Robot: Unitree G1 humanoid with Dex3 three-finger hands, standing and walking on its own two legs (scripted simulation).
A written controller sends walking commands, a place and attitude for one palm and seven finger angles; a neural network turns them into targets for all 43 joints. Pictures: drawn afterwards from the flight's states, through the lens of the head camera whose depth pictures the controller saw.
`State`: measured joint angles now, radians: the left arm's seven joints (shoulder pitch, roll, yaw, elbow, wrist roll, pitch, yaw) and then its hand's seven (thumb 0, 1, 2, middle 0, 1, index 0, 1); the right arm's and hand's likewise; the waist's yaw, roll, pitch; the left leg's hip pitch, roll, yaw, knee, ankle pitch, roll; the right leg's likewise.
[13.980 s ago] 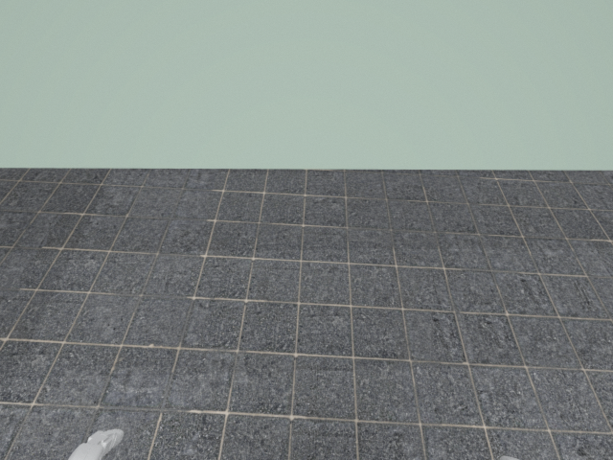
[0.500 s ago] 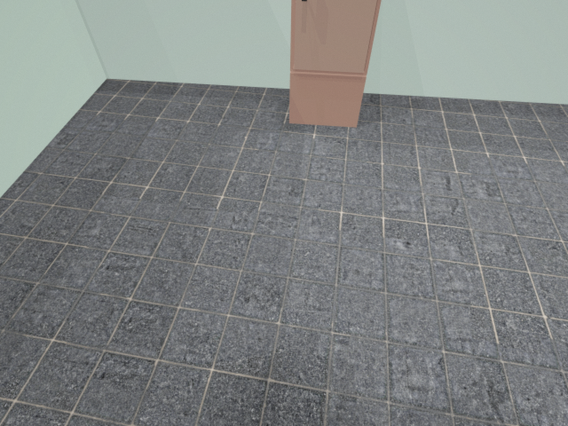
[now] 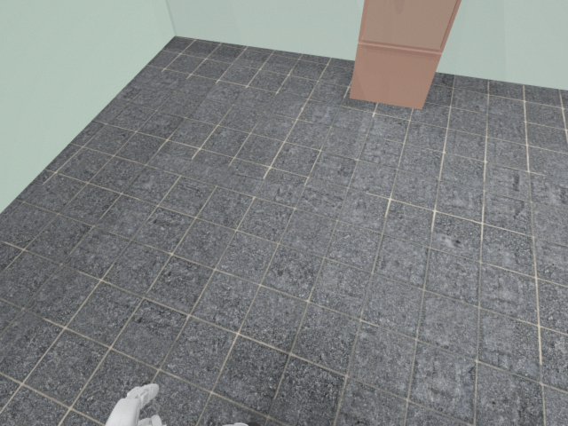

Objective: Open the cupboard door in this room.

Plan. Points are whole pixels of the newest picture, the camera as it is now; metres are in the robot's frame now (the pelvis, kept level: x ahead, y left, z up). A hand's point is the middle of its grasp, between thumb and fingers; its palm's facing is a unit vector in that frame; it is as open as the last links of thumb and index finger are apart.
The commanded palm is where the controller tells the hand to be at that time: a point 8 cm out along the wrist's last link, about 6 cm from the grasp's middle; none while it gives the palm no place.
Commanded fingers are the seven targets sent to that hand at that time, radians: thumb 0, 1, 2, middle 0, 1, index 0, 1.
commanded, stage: turn or walk to find it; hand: left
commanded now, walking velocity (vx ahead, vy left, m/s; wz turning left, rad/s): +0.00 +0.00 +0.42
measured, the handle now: out of the picture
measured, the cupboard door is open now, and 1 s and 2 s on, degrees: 0 0 0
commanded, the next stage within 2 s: none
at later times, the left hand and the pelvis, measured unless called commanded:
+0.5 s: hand out of the picture -0.07 +0.17 -0.17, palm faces +0.28 -0.93 -0.24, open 7.4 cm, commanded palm none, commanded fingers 0.00 0.90 0.90 -0.20 -0.30 -0.20 -0.30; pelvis +0.00 -0.01 +0.00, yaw +14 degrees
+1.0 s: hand out of the picture +0.05 +0.20 -0.14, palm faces +0.39 -0.87 -0.29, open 7.4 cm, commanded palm none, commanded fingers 0.00 0.90 0.90 -0.20 -0.30 -0.20 -0.30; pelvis +0.01 -0.04 -0.01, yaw +25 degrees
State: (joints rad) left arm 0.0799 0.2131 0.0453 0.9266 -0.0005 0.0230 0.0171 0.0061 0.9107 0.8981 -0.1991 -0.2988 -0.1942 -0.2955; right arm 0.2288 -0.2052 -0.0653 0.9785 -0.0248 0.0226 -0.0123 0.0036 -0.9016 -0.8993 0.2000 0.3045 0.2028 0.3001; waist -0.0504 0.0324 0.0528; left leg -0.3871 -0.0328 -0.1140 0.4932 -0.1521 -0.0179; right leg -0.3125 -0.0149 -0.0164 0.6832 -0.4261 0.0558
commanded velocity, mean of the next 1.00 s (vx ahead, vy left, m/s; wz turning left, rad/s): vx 0.00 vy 0.00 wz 0.42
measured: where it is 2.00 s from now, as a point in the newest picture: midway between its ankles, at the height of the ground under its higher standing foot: outside the picture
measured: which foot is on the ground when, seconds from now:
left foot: down 0.00-0.04, up 0.06-0.50, down 0.52-0.98, up 1.00-1.00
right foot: up 0.00-0.00, down 0.02-0.52, up 0.54-0.96, down 0.98-1.00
